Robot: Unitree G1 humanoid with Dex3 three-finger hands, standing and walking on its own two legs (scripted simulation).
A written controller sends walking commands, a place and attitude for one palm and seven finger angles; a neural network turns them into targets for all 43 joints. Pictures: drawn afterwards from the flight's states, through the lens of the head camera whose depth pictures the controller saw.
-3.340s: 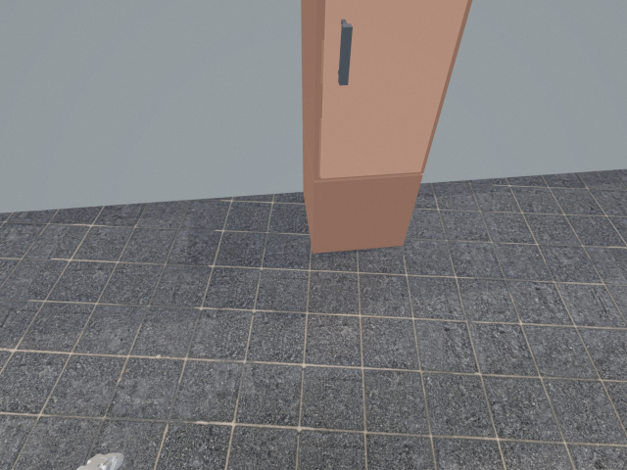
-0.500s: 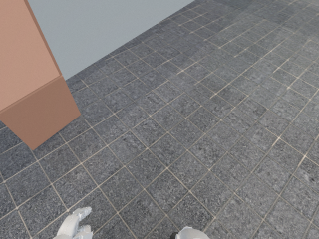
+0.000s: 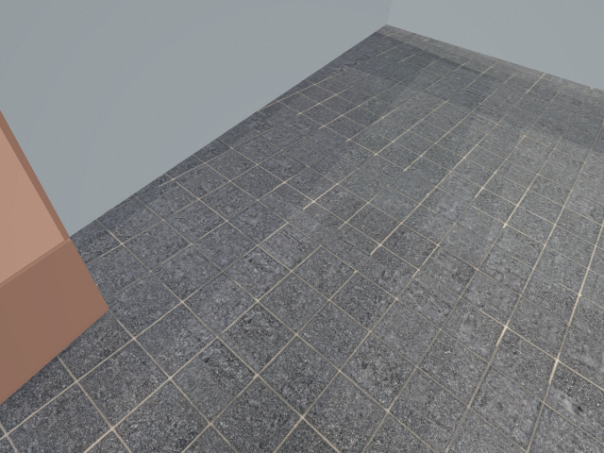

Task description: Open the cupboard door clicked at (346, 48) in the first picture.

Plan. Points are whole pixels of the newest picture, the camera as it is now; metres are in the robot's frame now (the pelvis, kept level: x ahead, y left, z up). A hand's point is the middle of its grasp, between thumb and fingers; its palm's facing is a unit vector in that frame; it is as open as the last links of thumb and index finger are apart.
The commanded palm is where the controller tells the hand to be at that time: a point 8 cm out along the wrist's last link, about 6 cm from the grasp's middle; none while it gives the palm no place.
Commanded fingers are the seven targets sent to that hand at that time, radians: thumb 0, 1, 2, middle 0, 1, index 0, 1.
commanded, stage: walk to a spot facing it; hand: left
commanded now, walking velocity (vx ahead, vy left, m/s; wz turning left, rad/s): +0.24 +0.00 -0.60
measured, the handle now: out of the picture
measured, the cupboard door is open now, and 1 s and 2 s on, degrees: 0 0 0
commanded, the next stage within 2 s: turn to face it in 0.18 s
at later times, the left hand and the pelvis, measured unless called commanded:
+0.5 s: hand (248, 354) +0.32 +0.10 -0.18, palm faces -0.16 -0.97 -0.19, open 7.4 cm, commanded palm none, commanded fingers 0.00 0.90 0.90 -0.20 -0.30 -0.20 -0.30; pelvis +0.17 -0.05 -0.02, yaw -8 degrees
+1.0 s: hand (172, 386) +0.25 +0.22 -0.17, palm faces +0.19 -0.95 -0.25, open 7.4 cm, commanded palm none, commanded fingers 0.00 0.90 0.90 -0.20 -0.30 -0.20 -0.30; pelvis +0.20 -0.01 +0.00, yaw +8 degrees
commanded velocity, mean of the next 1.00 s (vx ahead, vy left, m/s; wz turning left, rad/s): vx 0.01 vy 0.00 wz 0.30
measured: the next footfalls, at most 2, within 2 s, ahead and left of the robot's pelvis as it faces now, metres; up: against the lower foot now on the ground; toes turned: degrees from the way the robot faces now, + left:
right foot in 0.38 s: +0.26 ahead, -0.15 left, +0.00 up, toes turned -18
left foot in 0.76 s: +0.28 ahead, +0.08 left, +0.00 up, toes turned +11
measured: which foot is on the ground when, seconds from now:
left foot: down 0.00-0.38, up 0.40-0.74, down 0.76-1.00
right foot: up 0.00-0.36, down 0.38-0.78, up 0.80-1.00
